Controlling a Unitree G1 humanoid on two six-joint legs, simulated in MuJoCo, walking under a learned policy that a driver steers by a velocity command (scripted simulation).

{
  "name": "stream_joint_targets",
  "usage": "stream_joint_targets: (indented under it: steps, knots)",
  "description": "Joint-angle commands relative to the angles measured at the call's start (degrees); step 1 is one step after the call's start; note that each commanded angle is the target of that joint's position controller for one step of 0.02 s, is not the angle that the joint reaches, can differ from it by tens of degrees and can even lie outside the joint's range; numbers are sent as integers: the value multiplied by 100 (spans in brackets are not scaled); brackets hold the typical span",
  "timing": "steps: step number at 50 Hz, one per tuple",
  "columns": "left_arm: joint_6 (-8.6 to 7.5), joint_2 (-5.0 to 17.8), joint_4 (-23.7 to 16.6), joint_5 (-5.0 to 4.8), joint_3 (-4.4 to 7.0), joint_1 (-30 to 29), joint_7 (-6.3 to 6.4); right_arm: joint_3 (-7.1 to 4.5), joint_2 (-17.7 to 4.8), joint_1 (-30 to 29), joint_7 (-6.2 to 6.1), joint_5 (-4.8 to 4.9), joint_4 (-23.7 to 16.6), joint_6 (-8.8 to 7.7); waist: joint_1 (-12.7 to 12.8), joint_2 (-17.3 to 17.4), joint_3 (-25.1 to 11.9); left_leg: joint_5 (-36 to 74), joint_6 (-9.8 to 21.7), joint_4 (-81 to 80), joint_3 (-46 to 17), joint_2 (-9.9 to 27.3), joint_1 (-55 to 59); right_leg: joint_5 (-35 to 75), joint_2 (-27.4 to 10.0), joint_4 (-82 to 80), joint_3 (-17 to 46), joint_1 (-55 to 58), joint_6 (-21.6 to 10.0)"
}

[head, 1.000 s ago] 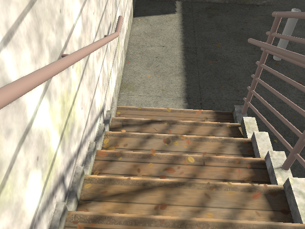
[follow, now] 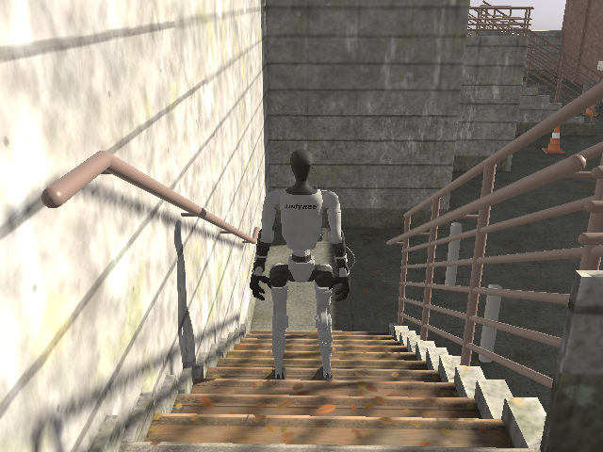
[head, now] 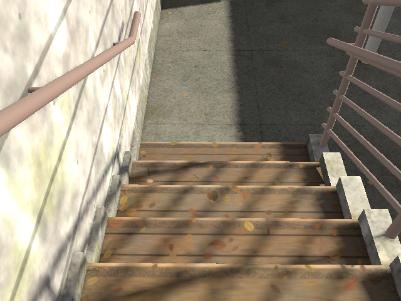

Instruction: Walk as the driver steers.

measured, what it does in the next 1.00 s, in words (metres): goes down: left foot 0.16 m lower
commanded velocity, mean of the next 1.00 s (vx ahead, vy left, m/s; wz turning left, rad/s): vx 0.71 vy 0.00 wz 0.00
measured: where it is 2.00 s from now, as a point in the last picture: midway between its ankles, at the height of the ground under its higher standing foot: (210, 189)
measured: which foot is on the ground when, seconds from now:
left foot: down 0.00-0.30, up 0.32-0.66, down 0.68-1.00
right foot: down 0.00-0.68, up 0.70-1.00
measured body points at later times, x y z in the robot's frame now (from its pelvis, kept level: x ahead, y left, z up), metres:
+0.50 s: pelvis +0.11 -0.04 -0.04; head +0.14 -0.05 +0.41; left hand +0.04 +0.21 -0.17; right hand +0.29 -0.29 -0.15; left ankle +0.23 +0.12 -0.71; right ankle -0.01 -0.14 -0.74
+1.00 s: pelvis +0.48 -0.04 -0.27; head +0.49 -0.04 +0.18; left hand +0.69 +0.18 -0.35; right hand +0.38 -0.27 -0.41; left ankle +0.30 +0.06 -0.90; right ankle +0.68 -0.19 -0.95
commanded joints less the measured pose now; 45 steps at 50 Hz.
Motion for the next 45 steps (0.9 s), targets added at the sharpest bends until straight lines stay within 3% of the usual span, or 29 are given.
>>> stream_joint_targets:
  steps: [1, 3, 4, 7, 11, 14, 15, 16, 17, 18, 20, 22, 23, 26, 29, 32, 33, 34, 35, 36, 37, 38, 39, 40, 41, 42, 43, 44, 45]
  knots:
    - [-28, 549, -157, -7, 137, 353, 27, -122, -489, 445, -55, 22, 20, -23, 55, -70, 89, 1372, 145, -488, -38, 72, 44, 1746, -39, -480, -44, 114, -256]
    - [-31, 512, -198, 3, 139, 277, 64, -164, -556, 397, -35, 9, 40, -54, 93, -79, 127, 1451, 150, -591, -80, 128, 15, 1756, -21, -556, -37, 195, -277]
    - [-22, 451, -73, 1, 144, 499, 72, -165, -486, 584, -30, 11, 176, -50, 115, -4, -74, 338, 163, -639, 42, 10, 105, 697, 90, -601, -168, 281, -295]
    - [-141, 781, -345, -98, 288, 181, 107, -368, -947, 675, -36, 146, 77, -173, 0, 273, 741, -3554, 720, -673, -627, 394, -584, -2850, 131, -117, -85, -1109, -692]
    - [-703, 390, -789, -46, 234, -556, -52, -470, -1240, 471, 27, 115, -107, -538, -27, 1017, 609, -2767, 1431, -1223, -2486, 1815, -662, -538, -85, 1505, -458, -1560, -679]
    - [-902, 241, -484, -137, 217, 455, -104, -364, -1068, -478, 88, 203, -480, -651, 596, 803, 306, -2136, 818, -202, -1153, 1097, -2111, -901, 113, 485, -847, 375, -701]
    - [-917, 606, 75, -75, 376, 1892, -139, -343, -916, -1091, 84, 6, -728, -721, 1189, 446, -130, -1172, 629, 1412, -415, 714, -3014, -277, 109, 935, -910, 1676, -606]
    - [-955, 1446, 172, -48, 600, 2639, -188, -194, -512, -1488, 116, 62, -1175, -870, 1394, -1588, -28, -762, 311, 3619, 474, -60, -4407, -2159, -1015, -608, 1665, 2027, -1409]
    - [-1083, 1465, 45, -43, 566, 2563, -306, -196, -593, -1688, 98, 171, -1311, -1050, 1273, -1570, 234, -1450, 506, 4316, -315, 172, -5567, -2597, -1931, -1063, 3929, 1975, -2046]
    - [-1134, 1160, -177, -47, 440, 2038, -372, -226, -780, -1636, 118, 230, -1317, -1100, 914, -635, 463, -833, 586, 4549, -701, 427, -6189, -1951, -2029, -611, 3691, 2103, -1989]
    - [-1065, 899, -477, 100, 321, 1377, -470, -230, -806, -1135, 142, 66, -1209, -1008, 406, 93, 207, -28, 658, 4167, -757, 770, -5695, -988, -1779, 72, 2576, 1393, -1677]
    - [-968, 772, -731, 216, 203, 753, -468, -213, -734, -1061, 187, -54, -1313, -901, 61, -337, 118, 620, 604, 3966, -297, 734, -4511, 65, -1384, 274, 1740, -112, -1512]
    - [-979, 564, -690, 146, 167, 892, -351, -244, -782, -1239, 285, 1, -1343, -909, 51, -225, 218, 2190, 670, 3049, -534, 879, -4408, -729, -963, 533, 1332, -238, -1327]
    - [-974, 1051, -729, 9, 251, 855, -133, -135, -689, -1797, 519, -216, -1453, -885, 232, -211, 236, 4556, 633, 1082, 496, 232, -1685, -1250, -336, 261, 254, -2245, -1132]
    - [-975, 955, -420, -13, 246, 985, -165, -163, -743, -1680, 554, 142, -1554, -746, 170, -598, 338, 3954, 373, 1113, 883, -68, -70, -1396, -326, 828, -108, -2861, -1021]
    - [-809, 786, -422, -8, 188, 766, -212, -426, -1237, -132, 483, 101, -1037, -671, -545, -475, 144, 2104, 488, 143, 1093, -23, 98, 1447, -307, 3177, -174, -843, -795]
    - [-730, 872, -271, -64, 228, 577, -226, -542, -1284, 965, 444, 9, -674, -679, -1141, -608, 62, 1990, 723, -376, 912, 280, 855, 2768, -439, 4866, -40, -756, -782]
    - [-801, 764, -330, -89, 276, 156, -227, -542, -1247, 2156, 449, -203, -259, -745, -1785, 245, -100, 2696, 1300, -795, 113, 887, 1966, 1255, 154, 7998, -16, -1889, -626]
    - [-932, 28, -668, 28, 128, -69, -205, -305, -829, 2300, 550, -325, 57, -805, -1358, 1301, -89, 3897, 1071, 1102, -300, 1051, 2581, -2870, 548, 9573, 592, -3868, -909]
    - [-1068, -52, -881, -165, 89, 810, -255, -243, -771, 2003, 541, -181, -248, -735, -574, 1955, -508, 3975, 1037, 1931, -625, 1224, 2631, -2281, 410, 8901, 1194, -4674, -1252]
    - [-1149, 121, -975, -344, 82, 1132, -224, -497, -1384, 1586, 505, 85, -310, -661, -152, 2004, -745, 853, 1943, 645, -2587, 2062, 2517, -1546, 207, 8231, 731, -5480, -1083]
    - [-1167, 615, -1136, -426, 198, 377, -154, -413, -1024, 987, 467, 57, -379, -715, -31, 1128, -372, -1620, 2073, -84, -3291, 2429, 1828, -304, -380, 6675, 949, -5926, -1043]
    - [-1053, 749, -1310, -323, 180, -400, -66, -292, -766, 157, 490, -129, -611, -852, 104, 169, 285, -2581, 1957, -384, -3700, 2289, 484, 318, -659, 6320, 795, -5753, -888]
    - [-885, 784, -1259, -221, 223, -410, -13, -213, -702, -416, 401, -174, -651, -946, 484, -351, 855, -1737, 1923, -128, -3439, 2129, -1310, 914, -865, 5406, 702, -5061, -523]
    - [-799, 843, -1303, -113, 238, -339, -31, -220, -813, -643, 275, -173, -665, -931, 620, -234, 1085, -616, 1804, -110, -2995, 2000, -2155, 920, -1045, 4622, 566, -4545, -276]
    - [-726, 583, -1336, 25, 176, -221, -66, -288, -1008, -415, 155, -209, -499, -891, 633, 227, 850, 125, 1740, 28, -2519, 1656, -2483, 1049, -1008, 4316, 367, -3957, -99]
    - [-742, 591, -1204, -20, 161, -43, -159, -408, -1377, -100, 64, -259, -453, -929, 616, 255, 515, -46, 1622, 390, -2066, 1353, -2535, 1887, -795, 4166, 65, -3330, -98]
    - [-849, 784, -1326, -56, 195, -551, -268, -330, -1009, 228, -34, -70, -356, -1002, 423, 83, 599, -605, 1356, 827, -1547, 933, -2303, 3582, -921, 2938, 325, -3452, -261]
    - [-888, 713, -1401, 131, 132, -934, -366, -266, -869, 212, -134, 67, -370, -1028, 320, 102, 585, -1008, 1222, 1024, -713, 467, -3004, 4977, -717, 1747, -51, -2285, -310]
